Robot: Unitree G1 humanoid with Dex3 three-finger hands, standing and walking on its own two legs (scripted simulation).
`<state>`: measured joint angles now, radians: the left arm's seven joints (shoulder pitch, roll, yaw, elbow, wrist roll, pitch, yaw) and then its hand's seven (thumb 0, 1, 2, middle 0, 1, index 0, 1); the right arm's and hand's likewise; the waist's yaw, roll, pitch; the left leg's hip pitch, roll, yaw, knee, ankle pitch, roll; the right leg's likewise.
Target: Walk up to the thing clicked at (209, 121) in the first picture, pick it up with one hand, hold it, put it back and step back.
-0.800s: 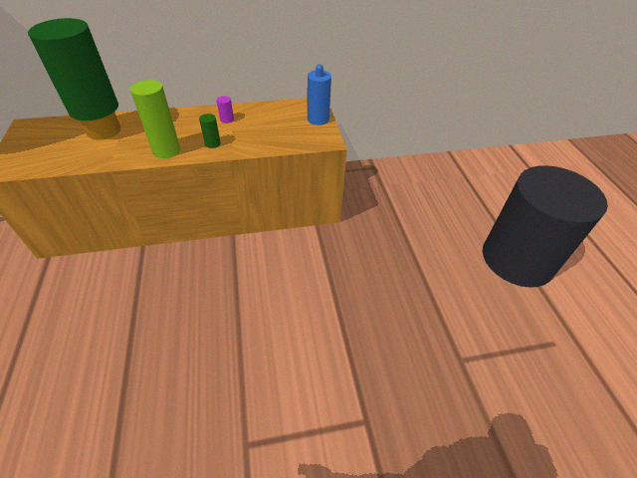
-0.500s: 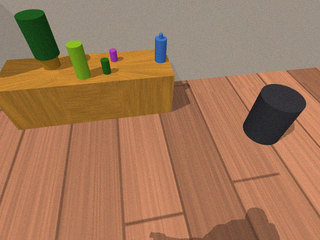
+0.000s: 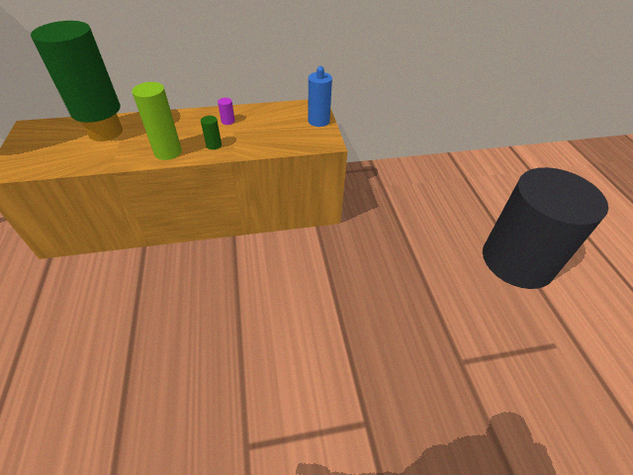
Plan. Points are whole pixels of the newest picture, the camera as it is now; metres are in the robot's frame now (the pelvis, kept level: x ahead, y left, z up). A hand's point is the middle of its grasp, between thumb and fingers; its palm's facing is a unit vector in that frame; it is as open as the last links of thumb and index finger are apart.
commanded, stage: stand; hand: right
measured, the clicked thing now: (211, 132) +1.27 +0.36 -0.34
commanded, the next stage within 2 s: walk up in 0.32 s
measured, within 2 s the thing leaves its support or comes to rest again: neither
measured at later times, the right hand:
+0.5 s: hand out of the picture +0.10 -0.25 -0.15, palm faces -0.11 +0.93 -0.35, open 7.4 cm
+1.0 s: hand (395, 408) +0.26 -0.12 -0.17, palm faces -0.15 +0.94 -0.30, open 7.4 cm
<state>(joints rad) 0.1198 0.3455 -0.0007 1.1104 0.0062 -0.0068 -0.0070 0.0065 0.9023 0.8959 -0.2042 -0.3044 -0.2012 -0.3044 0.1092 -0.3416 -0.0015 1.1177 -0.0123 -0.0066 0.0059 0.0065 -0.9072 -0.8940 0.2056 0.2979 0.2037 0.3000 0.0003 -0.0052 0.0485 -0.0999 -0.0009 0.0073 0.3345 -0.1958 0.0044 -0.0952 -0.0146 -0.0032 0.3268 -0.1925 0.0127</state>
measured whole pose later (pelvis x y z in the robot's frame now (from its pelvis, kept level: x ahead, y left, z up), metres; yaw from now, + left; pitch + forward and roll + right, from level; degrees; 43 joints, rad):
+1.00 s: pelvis +0.20 +0.14 -0.03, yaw +10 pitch -3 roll +1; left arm 0.24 0.42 0.06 0.91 0.01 -0.09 -0.05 0.01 0.90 0.90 -0.21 -0.30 -0.20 -0.30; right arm 0.35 -0.40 -0.07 0.87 -0.03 -0.01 0.09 0.01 -0.90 -0.89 0.21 0.30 0.21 0.30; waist -0.05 0.02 0.06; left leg -0.14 0.00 0.05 0.62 -0.43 0.03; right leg -0.40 -0.05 -0.09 0.59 -0.20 -0.03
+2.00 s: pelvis +0.55 +0.35 -0.02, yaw +14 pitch -3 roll +0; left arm 0.25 0.38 0.04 0.82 0.00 -0.09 -0.02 0.01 0.90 0.90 -0.21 -0.30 -0.20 -0.30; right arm 0.33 -0.41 -0.05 0.83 -0.02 0.00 0.06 0.01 -0.91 -0.89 0.21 0.30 0.20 0.30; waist -0.01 0.07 0.10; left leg -0.40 0.03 -0.01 1.12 -0.41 0.03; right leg -0.31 -0.01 -0.10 0.59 -0.22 -0.06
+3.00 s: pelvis +0.76 +0.51 -0.03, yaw +9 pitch -3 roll +1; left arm 0.12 0.36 0.02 0.95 0.00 0.01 -0.02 0.01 0.90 0.90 -0.21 -0.30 -0.20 -0.30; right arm 0.21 -0.38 -0.02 0.99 -0.02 -0.02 0.00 0.01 -0.91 -0.89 0.21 0.30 0.20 0.30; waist 0.00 -0.01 0.08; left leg -0.29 0.03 0.05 0.68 -0.34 -0.01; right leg -0.38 -0.04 -0.03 0.68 -0.27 -0.01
